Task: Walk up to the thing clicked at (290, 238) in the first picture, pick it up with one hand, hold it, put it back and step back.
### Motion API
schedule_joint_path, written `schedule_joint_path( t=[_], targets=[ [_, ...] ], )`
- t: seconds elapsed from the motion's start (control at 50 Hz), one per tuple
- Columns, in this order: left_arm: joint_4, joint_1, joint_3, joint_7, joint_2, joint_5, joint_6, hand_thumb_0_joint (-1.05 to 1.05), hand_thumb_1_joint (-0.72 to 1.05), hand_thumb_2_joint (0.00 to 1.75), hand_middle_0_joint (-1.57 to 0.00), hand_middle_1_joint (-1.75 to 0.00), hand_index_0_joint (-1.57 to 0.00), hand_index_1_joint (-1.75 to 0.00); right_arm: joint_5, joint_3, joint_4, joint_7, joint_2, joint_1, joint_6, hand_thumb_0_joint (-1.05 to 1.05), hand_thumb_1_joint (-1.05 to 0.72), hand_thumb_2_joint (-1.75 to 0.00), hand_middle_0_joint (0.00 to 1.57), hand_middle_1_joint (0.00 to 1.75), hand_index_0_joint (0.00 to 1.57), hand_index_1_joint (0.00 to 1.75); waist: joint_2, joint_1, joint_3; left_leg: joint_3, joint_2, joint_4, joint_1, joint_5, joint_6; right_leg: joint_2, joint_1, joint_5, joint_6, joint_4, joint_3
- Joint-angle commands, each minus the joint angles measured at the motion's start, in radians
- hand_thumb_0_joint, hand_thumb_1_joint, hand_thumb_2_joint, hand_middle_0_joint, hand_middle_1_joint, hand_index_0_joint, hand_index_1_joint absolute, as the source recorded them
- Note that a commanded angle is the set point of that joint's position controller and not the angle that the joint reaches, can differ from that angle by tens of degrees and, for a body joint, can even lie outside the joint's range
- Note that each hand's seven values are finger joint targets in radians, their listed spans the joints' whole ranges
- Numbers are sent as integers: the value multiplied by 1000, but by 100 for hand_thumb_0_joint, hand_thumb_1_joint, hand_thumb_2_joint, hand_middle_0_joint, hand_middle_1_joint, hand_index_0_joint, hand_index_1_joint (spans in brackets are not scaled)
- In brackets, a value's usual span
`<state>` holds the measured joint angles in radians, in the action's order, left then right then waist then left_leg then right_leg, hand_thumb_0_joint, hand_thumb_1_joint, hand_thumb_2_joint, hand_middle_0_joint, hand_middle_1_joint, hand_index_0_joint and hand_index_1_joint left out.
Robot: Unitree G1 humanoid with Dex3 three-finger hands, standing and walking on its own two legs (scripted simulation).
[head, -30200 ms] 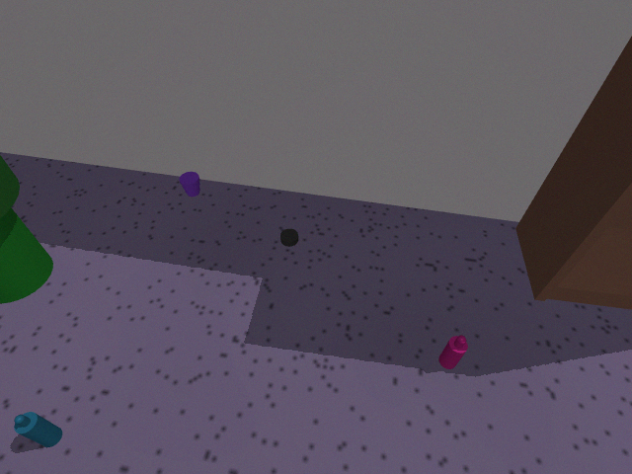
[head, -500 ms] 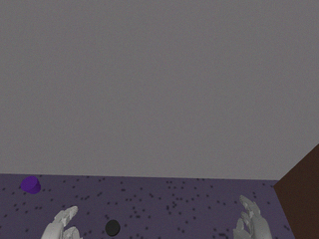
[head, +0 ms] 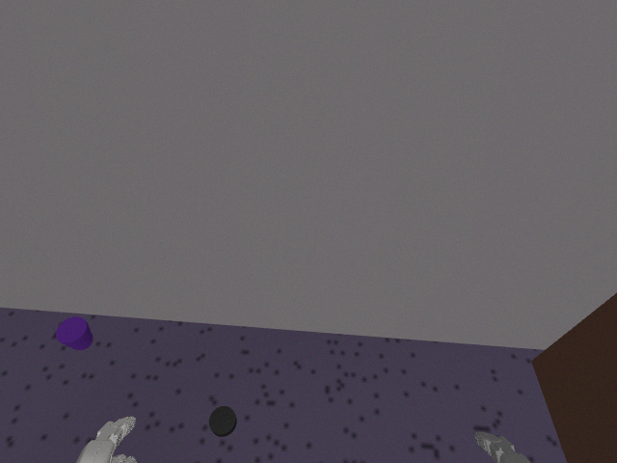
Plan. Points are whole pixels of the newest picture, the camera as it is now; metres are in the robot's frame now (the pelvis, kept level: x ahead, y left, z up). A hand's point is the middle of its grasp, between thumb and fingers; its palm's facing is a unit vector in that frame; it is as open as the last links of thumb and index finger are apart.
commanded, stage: stand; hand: left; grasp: from above
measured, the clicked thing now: (223, 421) +0.36 +0.23 -0.72
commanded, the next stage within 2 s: none
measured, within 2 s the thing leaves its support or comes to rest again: neither
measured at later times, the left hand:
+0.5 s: hand out of the picture +0.04 +0.24 -0.12, palm faces +0.04 -0.94 -0.33, open 7.4 cm
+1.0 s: hand out of the picture +0.05 +0.23 -0.12, palm faces +0.01 -0.94 -0.33, open 7.4 cm
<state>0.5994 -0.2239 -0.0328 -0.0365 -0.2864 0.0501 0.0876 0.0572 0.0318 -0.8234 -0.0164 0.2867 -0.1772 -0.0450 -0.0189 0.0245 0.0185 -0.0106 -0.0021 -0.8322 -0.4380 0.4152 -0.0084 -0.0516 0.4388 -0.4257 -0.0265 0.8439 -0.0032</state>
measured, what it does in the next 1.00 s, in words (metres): stands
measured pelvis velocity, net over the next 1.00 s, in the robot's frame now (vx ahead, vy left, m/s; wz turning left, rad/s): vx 0.00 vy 0.00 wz -0.01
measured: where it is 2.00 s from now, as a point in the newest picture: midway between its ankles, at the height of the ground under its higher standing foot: outside the picture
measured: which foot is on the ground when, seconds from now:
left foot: down 0.00-1.00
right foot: down 0.00-1.00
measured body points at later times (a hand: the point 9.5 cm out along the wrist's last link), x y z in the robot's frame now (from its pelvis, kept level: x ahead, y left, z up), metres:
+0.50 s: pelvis +0.00 +0.00 +0.04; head +0.00 +0.00 +0.49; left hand +0.04 +0.29 -0.10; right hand +0.07 -0.27 -0.10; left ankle +0.01 +0.13 -0.70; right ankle +0.01 -0.14 -0.70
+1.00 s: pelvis +0.00 +0.00 +0.04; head +0.01 -0.01 +0.49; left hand +0.05 +0.28 -0.10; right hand +0.06 -0.29 -0.10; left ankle +0.01 +0.13 -0.70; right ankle +0.01 -0.14 -0.70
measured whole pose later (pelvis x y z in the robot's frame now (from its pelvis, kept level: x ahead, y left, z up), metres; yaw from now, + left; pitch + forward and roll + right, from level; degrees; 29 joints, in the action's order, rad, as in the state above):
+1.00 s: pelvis +0.00 +0.00 +0.04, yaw +0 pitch -4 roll +0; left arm 1.17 -0.14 -0.04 -0.02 -0.29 0.03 0.00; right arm 0.02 0.02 -1.13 -0.01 0.31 -0.15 0.00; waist 0.02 0.01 0.07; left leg -0.01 -0.02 -0.37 -0.11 0.19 -0.02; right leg -0.03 0.11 -0.19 -0.02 0.36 -0.02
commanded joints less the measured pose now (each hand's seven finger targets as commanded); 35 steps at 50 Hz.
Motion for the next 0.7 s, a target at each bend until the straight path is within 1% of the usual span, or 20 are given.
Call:
schedule_joint_path(
  t=[0.0,0.04,0.08,0.12,0.14,0.16,0.18,0.2,0.24,0.32,0.38,0.4,0.44,0.48,0.52,0.54,0.56,0.64,0.66,0.68],
  targets=[
    [57,45,-55,-5,-130,-2,-75,0,90,90,-20,-30,-20,-30,-1,58,41,-7,156,44,-14,0,-90,-90,20,30,20,30,67,7,-76,-120,-75,263,86,-157,72,-9,-108,153,51,-203,36],
    [121,46,-55,-3,-128,-4,-85,0,90,90,-20,-30,-20,-30,-5,54,12,-10,159,38,-8,0,-90,-90,20,30,20,30,80,5,-52,-118,-76,307,88,-181,65,-10,-150,191,48,-247,39],
    [183,39,-57,-4,-140,-7,-91,0,90,90,-20,-30,-20,-30,-8,54,-17,-15,159,39,-2,0,-90,-90,20,30,20,30,58,6,-53,-102,-72,313,130,-229,57,-23,-181,236,51,-290,50],
    [239,34,-56,-5,-150,-11,-96,0,90,90,-20,-30,-20,-30,-14,51,-49,-20,162,28,2,0,-90,-90,20,30,20,30,38,0,-57,-86,-68,321,181,-274,50,-37,-209,294,54,-334,63],
    [259,41,-56,-6,-156,-14,-98,0,90,90,-20,-30,-20,-30,-16,49,-65,-22,162,12,4,0,-90,-90,20,30,20,30,23,-9,-58,-80,-67,333,195,-289,47,-42,-227,315,54,-349,67],
    [282,40,-55,-7,-156,-16,-100,0,90,90,-20,-30,-20,-30,-18,48,-80,-24,166,11,6,0,-90,-90,20,30,20,30,16,-8,-55,-78,-68,339,220,-314,46,-48,-236,341,55,-367,70],
    [301,43,-52,-7,-158,-19,-99,0,90,90,-20,-30,-20,-30,-20,46,-94,-25,169,6,9,0,-90,-90,20,30,20,30,25,-13,-47,-76,-70,359,238,-317,45,-47,-237,351,50,-386,69],
    [321,50,-52,-8,-163,-19,-100,0,90,90,-20,-30,-20,-30,-22,44,-107,-25,170,9,11,0,-90,-90,20,30,20,30,24,-12,-34,-79,-70,377,235,-306,42,-50,-253,337,49,-405,71],
    [357,56,-50,-10,-166,-21,-98,0,90,90,-20,-30,-20,-30,-25,41,-130,-27,174,4,14,0,-90,-90,20,30,20,30,22,-14,-26,-81,-77,409,250,-321,43,-51,-280,345,44,-427,67],
    [416,57,-43,-8,-168,-21,-94,0,90,90,-20,-30,-20,-30,-29,38,-169,-28,182,18,16,0,-90,-90,20,30,20,30,25,-8,-2,-87,-89,464,284,-311,34,-49,-292,302,40,-470,62],
    [447,66,-41,-8,-170,-20,-95,0,90,90,-20,-30,-20,-30,-29,35,-188,-27,182,30,19,0,-90,-90,20,30,20,30,21,-7,15,-89,-93,495,281,-281,32,-51,-304,286,37,-493,60],
    [457,68,-39,-7,-168,-19,-95,0,90,90,-20,-30,-20,-30,-30,34,-196,-26,184,27,21,0,-90,-90,20,30,20,30,27,-11,28,-89,-89,504,271,-256,32,-48,-305,279,32,-505,56],
    [475,61,-38,-6,-170,-18,-95,0,90,90,-20,-30,-20,-30,-30,32,-206,-24,183,34,23,0,-90,-90,20,30,20,30,24,-6,41,-95,-91,525,274,-214,32,-47,-298,255,31,-515,54],
    [487,70,-39,-5,-176,-18,-94,0,90,90,-20,-30,-20,-30,-29,34,-212,-22,189,41,24,0,-90,-90,20,30,20,30,23,-8,52,-96,-91,537,265,-182,30,-45,-296,233,30,-525,55],
    [491,78,-39,-4,-183,-19,-98,0,90,90,-20,-30,-20,-30,-31,33,-220,-18,189,38,24,0,-90,-90,20,30,20,30,15,-10,40,-94,-92,534,277,-204,32,-53,-305,235,31,-537,62],
    [492,80,-38,-2,-183,-19,-98,0,90,90,-20,-30,-20,-30,-31,33,-223,-17,188,43,24,0,-90,-90,20,30,20,30,11,-9,49,-91,-90,537,274,-199,28,-49,-297,226,30,-540,59],
    [494,86,-39,-2,-186,-20,-98,0,90,90,-20,-30,-20,-30,-29,33,-225,-19,192,45,24,0,-90,-90,20,30,20,30,21,-11,43,-92,-95,540,272,-194,31,-54,-300,240,33,-541,64],
    [505,87,-36,1,-188,-21,-99,0,90,90,-20,-30,-20,-30,-31,30,-232,-15,195,55,24,0,-90,-90,20,30,20,30,27,-10,48,-95,-98,554,264,-175,30,-52,-303,235,32,-545,59],
    [510,92,-38,0,-192,-22,-99,0,90,90,-20,-30,-20,-30,-32,29,-236,-13,193,53,24,0,-90,-90,20,30,20,30,25,-11,48,-94,-96,555,257,-165,30,-53,-309,229,31,-548,62],
    [509,92,-38,1,-197,-21,-100,0,90,90,-20,-30,-20,-30,-31,29,-234,-13,196,61,24,0,-90,-90,20,30,20,30,12,-9,46,-95,-98,556,270,-176,29,-55,-297,212,33,-549,64]
  ],
)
